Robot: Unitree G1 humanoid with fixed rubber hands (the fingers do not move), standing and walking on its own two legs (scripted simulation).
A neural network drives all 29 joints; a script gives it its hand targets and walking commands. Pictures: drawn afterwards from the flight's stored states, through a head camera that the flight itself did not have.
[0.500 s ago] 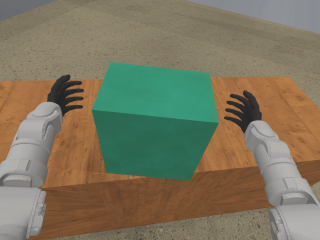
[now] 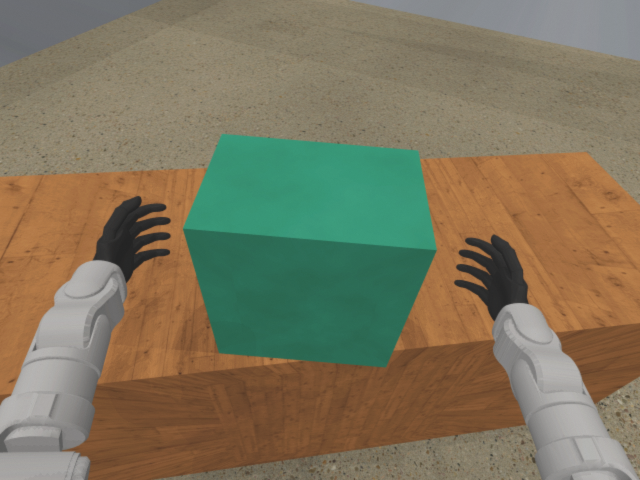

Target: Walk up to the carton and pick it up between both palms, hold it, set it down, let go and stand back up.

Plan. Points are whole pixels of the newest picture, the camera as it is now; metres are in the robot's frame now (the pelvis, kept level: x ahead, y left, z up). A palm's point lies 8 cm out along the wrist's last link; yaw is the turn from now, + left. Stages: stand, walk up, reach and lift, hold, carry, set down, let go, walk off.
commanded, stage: set down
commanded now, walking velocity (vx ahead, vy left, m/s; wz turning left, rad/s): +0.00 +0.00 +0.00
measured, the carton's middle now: (310, 260) +0.44 +0.02 +0.01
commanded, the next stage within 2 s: let go in 1.88 s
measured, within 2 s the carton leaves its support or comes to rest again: neither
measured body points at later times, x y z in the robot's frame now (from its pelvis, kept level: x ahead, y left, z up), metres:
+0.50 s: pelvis +0.02 -0.01 +0.00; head +0.04 +0.01 +0.45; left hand +0.30 +0.26 +0.00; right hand +0.30 -0.22 +0.00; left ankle +0.05 +0.13 -0.74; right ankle -0.02 -0.12 -0.74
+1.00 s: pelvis +0.01 +0.00 -0.01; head +0.03 +0.01 +0.44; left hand +0.25 +0.26 -0.05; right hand +0.25 -0.22 -0.05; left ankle +0.05 +0.13 -0.74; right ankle -0.02 -0.12 -0.74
